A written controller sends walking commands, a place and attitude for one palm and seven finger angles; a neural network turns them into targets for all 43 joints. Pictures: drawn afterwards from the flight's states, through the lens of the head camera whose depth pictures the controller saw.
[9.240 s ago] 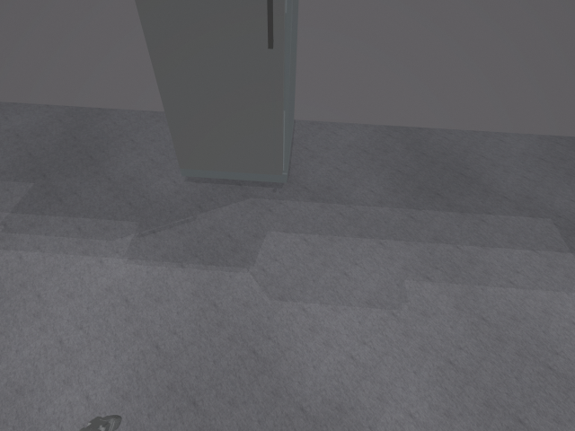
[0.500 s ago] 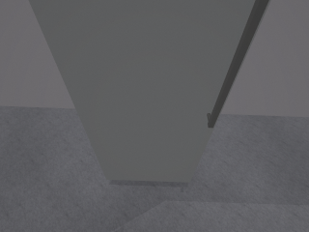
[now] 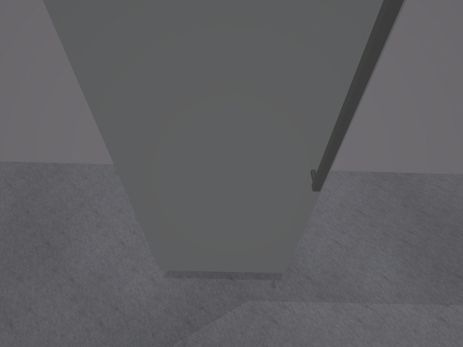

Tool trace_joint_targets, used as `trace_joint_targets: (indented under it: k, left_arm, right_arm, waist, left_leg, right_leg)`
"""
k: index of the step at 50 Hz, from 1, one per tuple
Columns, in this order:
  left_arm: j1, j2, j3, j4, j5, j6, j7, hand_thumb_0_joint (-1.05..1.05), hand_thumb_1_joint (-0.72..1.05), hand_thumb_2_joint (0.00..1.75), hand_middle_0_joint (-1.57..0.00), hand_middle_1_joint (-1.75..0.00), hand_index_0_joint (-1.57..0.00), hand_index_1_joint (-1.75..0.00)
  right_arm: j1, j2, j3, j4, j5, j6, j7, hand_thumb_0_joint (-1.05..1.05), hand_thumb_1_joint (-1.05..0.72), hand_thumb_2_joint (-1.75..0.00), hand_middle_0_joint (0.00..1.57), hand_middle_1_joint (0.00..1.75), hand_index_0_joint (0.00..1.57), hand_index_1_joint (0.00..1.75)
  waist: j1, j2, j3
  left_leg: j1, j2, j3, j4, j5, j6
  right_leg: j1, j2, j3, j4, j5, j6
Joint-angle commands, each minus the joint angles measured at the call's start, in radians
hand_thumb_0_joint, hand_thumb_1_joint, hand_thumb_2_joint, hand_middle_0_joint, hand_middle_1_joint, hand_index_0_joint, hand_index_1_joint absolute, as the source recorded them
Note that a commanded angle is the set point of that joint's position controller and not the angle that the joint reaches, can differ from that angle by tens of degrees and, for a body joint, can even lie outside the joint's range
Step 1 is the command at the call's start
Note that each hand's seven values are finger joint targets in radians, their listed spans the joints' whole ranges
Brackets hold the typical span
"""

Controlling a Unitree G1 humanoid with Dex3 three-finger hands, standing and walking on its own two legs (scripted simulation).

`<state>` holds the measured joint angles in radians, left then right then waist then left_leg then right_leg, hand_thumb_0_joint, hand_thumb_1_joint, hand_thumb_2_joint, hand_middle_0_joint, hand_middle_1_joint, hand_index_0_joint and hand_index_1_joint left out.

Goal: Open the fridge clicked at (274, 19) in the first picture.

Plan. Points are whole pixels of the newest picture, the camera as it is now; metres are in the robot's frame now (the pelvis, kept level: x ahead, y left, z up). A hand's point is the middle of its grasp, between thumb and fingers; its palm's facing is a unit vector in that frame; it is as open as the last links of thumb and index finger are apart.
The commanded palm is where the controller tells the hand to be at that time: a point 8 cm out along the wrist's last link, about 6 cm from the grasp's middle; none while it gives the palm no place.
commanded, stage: raise the hand to about handle height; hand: right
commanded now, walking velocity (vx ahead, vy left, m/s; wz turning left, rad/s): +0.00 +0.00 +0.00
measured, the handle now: (347, 98) +0.49 -0.17 +0.20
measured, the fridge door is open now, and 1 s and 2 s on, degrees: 0 0 0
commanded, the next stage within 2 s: none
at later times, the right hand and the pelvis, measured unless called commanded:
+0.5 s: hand out of the picture +0.14 -0.21 -0.05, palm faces +0.09 +1.00 +0.00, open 8.9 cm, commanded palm +0.13 -0.26 -0.02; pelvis -0.04 +0.00 -0.07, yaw -1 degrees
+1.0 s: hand (403, 303) +0.20 -0.25 +0.02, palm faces +0.01 +1.00 -0.06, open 12.0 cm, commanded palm +0.18 -0.31 +0.04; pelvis -0.02 -0.03 -0.05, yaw -1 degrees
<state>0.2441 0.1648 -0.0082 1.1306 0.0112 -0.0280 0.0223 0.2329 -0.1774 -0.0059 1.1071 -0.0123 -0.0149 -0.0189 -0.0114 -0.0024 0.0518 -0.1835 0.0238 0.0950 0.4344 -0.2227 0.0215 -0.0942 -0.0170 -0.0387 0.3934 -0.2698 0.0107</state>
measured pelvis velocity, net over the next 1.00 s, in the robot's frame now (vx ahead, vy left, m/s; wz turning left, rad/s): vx -0.02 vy -0.03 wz -0.01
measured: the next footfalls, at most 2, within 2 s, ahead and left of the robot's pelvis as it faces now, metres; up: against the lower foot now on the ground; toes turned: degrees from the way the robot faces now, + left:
none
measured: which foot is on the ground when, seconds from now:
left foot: down 0.00-1.00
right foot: down 0.00-1.00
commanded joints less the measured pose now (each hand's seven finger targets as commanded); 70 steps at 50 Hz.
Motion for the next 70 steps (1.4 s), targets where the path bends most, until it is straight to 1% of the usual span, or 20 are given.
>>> trace_joint_targets:
  k: [1,2,3,4,5,6,7,8,10,12,13,14,18,21,23,27,35,39,49,70]
  left_arm:
    - [-0.037,0.118,0.025,-0.092,-0.011,-0.016,0.002,0.0,0.9,0.9,-0.2,-0.3,-0.2,-0.3]
    - [-0.006,0.274,0.041,-0.431,-0.057,-0.165,0.047,0.0,0.9,0.9,-0.2,-0.3,-0.2,-0.3]
    - [-0.072,0.179,0.011,-0.397,-0.048,-0.235,0.08,0.0,0.9,0.9,-0.2,-0.3,-0.2,-0.3]
    - [-0.079,0.145,0.019,-0.441,-0.046,-0.274,0.073,0.0,0.9,0.9,-0.2,-0.3,-0.2,-0.3]
    - [-0.06,0.174,0.031,-0.399,-0.057,-0.284,0.073,0.0,0.9,0.9,-0.2,-0.3,-0.2,-0.3]
    - [-0.075,0.204,0.051,-0.459,-0.051,-0.298,0.066,0.0,0.9,0.9,-0.2,-0.3,-0.2,-0.3]
    - [-0.059,0.211,0.073,-0.466,-0.035,-0.307,0.059,0.0,0.9,0.9,-0.2,-0.3,-0.2,-0.3]
    - [-0.075,0.204,0.081,-0.506,-0.029,-0.315,0.045,0.0,0.9,0.9,-0.2,-0.3,-0.2,-0.3]
    - [-0.103,0.197,0.091,-0.567,-0.023,-0.321,0.015,0.0,0.9,0.9,-0.2,-0.3,-0.2,-0.3]
    - [-0.127,0.211,0.105,-0.631,-0.024,-0.321,-0.015,0.0,0.9,0.9,-0.2,-0.3,-0.2,-0.3]
    - [-0.12,0.227,0.114,-0.665,-0.028,-0.315,-0.033,0.0,0.9,0.9,-0.2,-0.3,-0.2,-0.3]
    - [-0.134,0.226,0.111,-0.701,-0.039,-0.308,-0.034,0.0,0.9,0.9,-0.2,-0.3,-0.2,-0.3]
    - [-0.134,0.22,0.095,-0.805,-0.058,-0.269,0.004,0.0,0.9,0.9,-0.2,-0.3,-0.2,-0.3]
    - [-0.068,0.197,0.087,-0.809,-0.048,-0.268,0.021,0.0,0.9,0.9,-0.2,-0.3,-0.2,-0.3]
    - [-0.04,0.2,0.073,-0.788,-0.036,-0.269,0.03,0.0,0.9,0.9,-0.2,-0.3,-0.2,-0.3]
    - [-0.036,0.213,0.062,-0.741,-0.045,-0.277,0.042,0.0,0.9,0.9,-0.2,-0.3,-0.2,-0.3]
    - [-0.073,0.196,0.042,-0.752,-0.054,-0.273,0.053,0.0,0.9,0.9,-0.2,-0.3,-0.2,-0.3]
    - [-0.062,0.201,0.034,-0.743,-0.05,-0.283,0.048,0.0,0.9,0.9,-0.2,-0.3,-0.2,-0.3]
    - [-0.022,0.229,0.031,-0.725,-0.059,-0.312,0.061,0.0,0.9,0.9,-0.2,-0.3,-0.2,-0.3]
    - [-0.051,0.237,0.002,-0.704,-0.065,-0.283,0.092,0.0,0.9,0.9,-0.2,-0.3,-0.2,-0.3]
  right_arm:
    - [0.171,-0.117,-0.015,0.013,-0.003,-0.033,-0.056,0.0,-0.9,-0.9,0.2,0.3,0.2,0.3]
    - [-0.628,-0.366,-0.182,-1.504,0.205,-0.265,-0.035,0.0,-0.88,-0.89,0.2,0.32,0.2,0.32]
    - [-0.414,-0.448,-0.262,-1.417,0.146,-0.256,-0.091,0.0,-0.85,-0.88,0.2,0.33,0.2,0.33]
    - [0.077,-0.063,-0.046,-1.193,0.164,-0.137,-0.076,0.0,-0.83,-0.87,0.21,0.34,0.21,0.34]
    - [0.083,-0.007,-0.058,-1.07,0.194,-0.111,-0.068,0.0,-0.81,-0.86,0.21,0.36,0.21,0.36]
    - [-0.009,-0.041,-0.082,-1.103,0.205,-0.166,-0.043,0.0,-0.78,-0.85,0.21,0.37,0.21,0.37]
    - [0.049,-0.074,-0.148,-1.025,0.206,-0.234,-0.01,0.0,-0.76,-0.84,0.21,0.39,0.21,0.39]
    - [0.213,-0.047,-0.166,-0.935,0.215,-0.298,0.04,0.0,-0.74,-0.83,0.21,0.4,0.21,0.4]
    - [0.347,0.011,-0.154,-0.838,0.25,-0.455,0.167,0.0,-0.69,-0.81,0.22,0.43,0.22,0.43]
    - [0.359,-0.027,-0.181,-0.844,0.279,-0.611,0.304,0.0,-0.64,-0.79,0.22,0.47,0.22,0.47]
    - [0.367,-0.087,-0.227,-0.819,0.279,-0.653,0.376,0.0,-0.62,-0.78,0.22,0.48,0.22,0.48]
    - [0.36,-0.133,-0.262,-0.861,0.292,-0.655,0.418,0.0,-0.6,-0.77,0.22,0.5,0.22,0.5]
    - [0.163,-0.187,-0.318,-1.105,0.382,-0.537,0.424,0.0,-0.5,-0.73,0.23,0.55,0.23,0.55]
    - [0.051,-0.194,-0.295,-1.361,0.341,-0.545,0.34,0.0,-0.43,-0.7,0.23,0.6,0.23,0.6]
    - [-0.033,-0.184,-0.233,-1.46,0.309,-0.562,0.31,0.0,-0.39,-0.68,0.24,0.63,0.24,0.63]
    - [0.015,-0.19,-0.208,-1.366,0.28,-0.512,0.335,0.0,-0.29,-0.64,0.24,0.69,0.24,0.69]
    - [0.114,-0.254,-0.357,-1.292,0.352,-0.305,0.367,0.0,-0.11,-0.56,0.26,0.81,0.26,0.81]
    - [0.071,-0.241,-0.349,-1.295,0.357,-0.319,0.346,0.0,-0.01,-0.52,0.26,0.87,0.26,0.87]
    - [-0.061,-0.313,-0.374,-1.326,0.354,-0.309,0.379,0.0,0.22,-0.42,0.28,1.02,0.28,1.02]
    - [-0.372,-0.452,-0.492,-1.147,0.385,-0.145,0.48,0.0,0.5,-0.3,0.3,1.2,0.3,1.2]
  waist:
    - [-0.04,0.069,-0.031]
    - [0.08,-0.164,-0.507]
    - [0.024,-0.263,-0.392]
    - [0.006,-0.21,-0.277]
    - [0.038,-0.053,-0.147]
    - [0.062,0.04,-0.026]
    - [0.055,0.123,-0.032]
    - [0.003,0.136,-0.023]
    - [-0.03,0.254,-0.046]
    - [-0.031,0.202,-0.101]
    - [-0.035,0.108,-0.131]
    - [-0.052,0.11,-0.193]
    - [-0.038,0.051,-0.259]
    - [0.001,-0.078,-0.34]
    - [0.047,-0.08,-0.342]
    - [0.065,-0.102,-0.304]
    - [-0.018,-0.029,-0.369]
    - [-0.006,-0.011,-0.298]
    - [0.003,-0.09,-0.306]
    - [-0.006,-0.077,-0.266]
  left_leg:
    - [0.061,0.171,-0.179,-0.028,0.667,-0.012]
    - [0.187,0.07,-0.125,0.033,0.465,0.013]
    - [0.124,0.017,-0.112,0.062,0.253,0.019]
    - [0.051,-0.002,-0.018,0.07,0.123,0.02]
    - [-0.049,-0.004,0.0,0.052,0.095,0.002]
    - [-0.151,-0.003,0.006,0.051,0.023,-0.013]
    - [-0.218,-0.006,0.009,0.067,-0.072,-0.017]
    - [-0.241,-0.004,0.003,0.1,-0.123,-0.009]
    - [-0.325,-0.004,-0.023,0.206,-0.213,-0.009]
    - [-0.354,0.007,-0.067,0.288,-0.224,0.001]
    - [-0.34,0.019,-0.102,0.317,-0.18,0.016]
    - [-0.332,0.031,-0.125,0.339,-0.17,0.013]
    - [-0.363,0.026,-0.182,0.323,-0.349,-0.007]
    - [-0.381,0.005,-0.147,0.367,-0.253,-0.003]
    - [-0.413,-0.014,-0.109,0.41,-0.151,0.0]
    - [-0.443,-0.023,-0.061,0.406,-0.122,0.0]
    - [-0.261,-0.019,-0.024,0.358,-0.027,-0.003]
    - [-0.276,-0.024,-0.015,0.339,-0.043,-0.003]
    - [-0.245,-0.024,-0.006,0.306,0.012,0.003]
    - [-0.101,-0.025,-0.015,0.174,0.139,0.004]
  right_leg:
    - [-0.135,-0.094,0.008,0.164,0.184,-0.002]
    - [0.073,0.025,0.031,0.008,0.281,-0.03]
    - [0.082,0.012,-0.02,0.017,0.276,-0.024]
    - [-0.026,0.003,0.015,-0.01,0.311,-0.015]
    - [-0.095,0.006,0.034,0.036,0.232,-0.01]
    - [-0.189,0.009,0.056,0.074,0.131,-0.017]
    - [-0.26,0.018,0.048,0.12,0.055,-0.015]
    - [-0.328,0.03,0.035,0.163,0.02,-0.009]
    - [-0.495,0.039,0.019,0.28,-0.055,0.002]
    - [-0.594,0.052,0.006,0.394,-0.09,0.007]
    - [-0.593,0.057,0.002,0.441,-0.067,0.007]
    - [-0.637,0.061,-0.008,0.467,-0.067,-0.002]
    - [-0.689,0.062,-0.004,0.497,-0.147,-0.022]
    - [-0.596,0.036,0.02,0.505,-0.088,-0.032]
    - [-0.573,0.022,0.046,0.515,-0.047,-0.038]
    - [-0.561,0.014,0.07,0.495,-0.051,-0.033]
    - [-0.52,0.017,0.076,0.392,0.05,-0.021]
    - [-0.515,0.012,0.078,0.362,0.043,-0.016]
    - [-0.398,0.008,0.087,0.311,0.103,-0.011]
    - [-0.249,0.011,0.081,0.2,0.187,-0.018]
